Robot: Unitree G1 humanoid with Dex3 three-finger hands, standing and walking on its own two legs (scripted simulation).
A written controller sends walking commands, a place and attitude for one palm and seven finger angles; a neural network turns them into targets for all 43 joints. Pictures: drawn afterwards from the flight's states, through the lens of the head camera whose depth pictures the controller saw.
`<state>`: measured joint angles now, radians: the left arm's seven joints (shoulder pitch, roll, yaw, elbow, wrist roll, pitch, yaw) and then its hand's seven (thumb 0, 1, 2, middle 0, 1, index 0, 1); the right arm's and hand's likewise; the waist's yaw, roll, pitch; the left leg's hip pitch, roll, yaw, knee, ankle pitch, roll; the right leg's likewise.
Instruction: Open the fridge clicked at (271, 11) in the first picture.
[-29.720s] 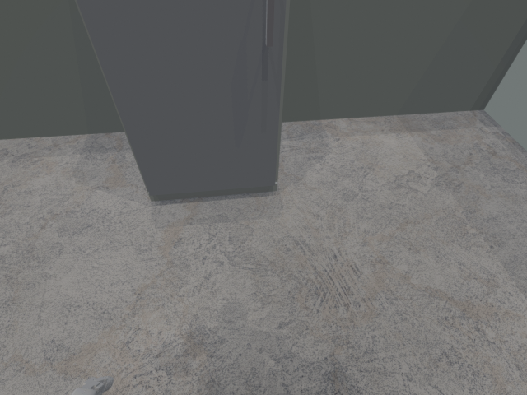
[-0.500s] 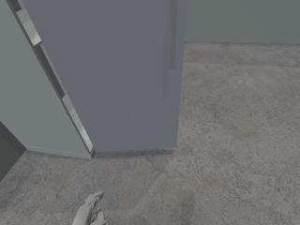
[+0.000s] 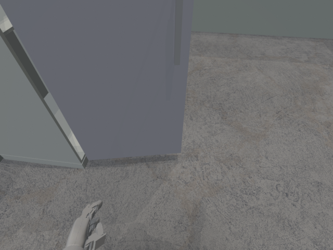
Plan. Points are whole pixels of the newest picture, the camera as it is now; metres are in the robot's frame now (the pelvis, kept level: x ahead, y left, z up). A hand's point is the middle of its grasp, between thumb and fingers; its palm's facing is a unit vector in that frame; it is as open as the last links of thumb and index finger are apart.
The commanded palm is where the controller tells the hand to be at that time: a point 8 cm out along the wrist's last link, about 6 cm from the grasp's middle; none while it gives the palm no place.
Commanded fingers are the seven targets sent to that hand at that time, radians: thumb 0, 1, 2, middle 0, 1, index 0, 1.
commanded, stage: let the arm hang, fingers relaxed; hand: right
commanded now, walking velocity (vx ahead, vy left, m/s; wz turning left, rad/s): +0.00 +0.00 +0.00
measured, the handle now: (177, 21) +0.78 +0.02 +0.19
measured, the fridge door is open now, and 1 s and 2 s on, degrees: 77 77 77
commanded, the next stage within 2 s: look to check the result in 1.20 s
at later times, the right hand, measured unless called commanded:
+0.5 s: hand out of the picture -0.02 -0.20 -0.18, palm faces +0.04 +0.98 -0.18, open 7.0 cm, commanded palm none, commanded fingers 0.00 -0.90 -0.90 0.20 0.30 0.20 0.30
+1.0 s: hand out of the picture +0.01 -0.25 -0.16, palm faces +0.01 +0.97 -0.25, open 7.4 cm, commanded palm none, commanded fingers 0.00 -0.90 -0.90 0.20 0.30 0.20 0.30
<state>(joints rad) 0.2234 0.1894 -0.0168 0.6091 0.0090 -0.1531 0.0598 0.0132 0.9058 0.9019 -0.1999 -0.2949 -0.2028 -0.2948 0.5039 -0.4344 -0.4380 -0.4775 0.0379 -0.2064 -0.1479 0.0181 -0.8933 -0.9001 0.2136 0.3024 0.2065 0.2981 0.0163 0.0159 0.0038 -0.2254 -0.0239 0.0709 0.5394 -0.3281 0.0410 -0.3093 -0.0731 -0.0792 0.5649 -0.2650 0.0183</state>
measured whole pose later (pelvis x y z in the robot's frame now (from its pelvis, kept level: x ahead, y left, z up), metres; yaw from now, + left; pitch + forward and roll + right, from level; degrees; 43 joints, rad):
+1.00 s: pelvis -0.03 -0.04 +0.01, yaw -1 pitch -1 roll +0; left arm 0.20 0.23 0.01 1.12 0.03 0.00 0.01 0.00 0.91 0.90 -0.20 -0.29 -0.20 -0.29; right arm 0.18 -0.24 -0.01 1.14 -0.02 -0.01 0.00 0.01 -0.91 -0.90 0.20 0.30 0.20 0.30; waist 0.01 -0.01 0.02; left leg -0.16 0.04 0.06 0.39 -0.21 -0.02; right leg -0.23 0.00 -0.10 0.39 -0.14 -0.04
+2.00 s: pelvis +0.02 -0.02 +0.02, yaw -1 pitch +0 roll +0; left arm 0.10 0.32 -0.01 1.14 0.02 -0.01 0.01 0.01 0.91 0.90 -0.20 -0.30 -0.20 -0.29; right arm 0.11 -0.32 0.01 1.14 -0.01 -0.02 0.00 0.01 -0.91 -0.90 0.21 0.30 0.20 0.30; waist 0.01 0.00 0.03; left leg -0.06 0.01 0.07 0.29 -0.22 0.00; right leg -0.14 -0.02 -0.09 0.31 -0.16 -0.01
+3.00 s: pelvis +0.02 -0.01 +0.02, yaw +0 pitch -1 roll +0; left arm 0.14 0.28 -0.01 1.15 0.02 0.00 0.02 0.01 0.91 0.90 -0.20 -0.29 -0.20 -0.29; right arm 0.15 -0.29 0.00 1.16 -0.01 -0.02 0.00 0.01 -0.91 -0.90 0.21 0.30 0.20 0.30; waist 0.01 0.00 0.04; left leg -0.04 -0.01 0.06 0.28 -0.22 0.03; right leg -0.13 -0.04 -0.10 0.31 -0.16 0.01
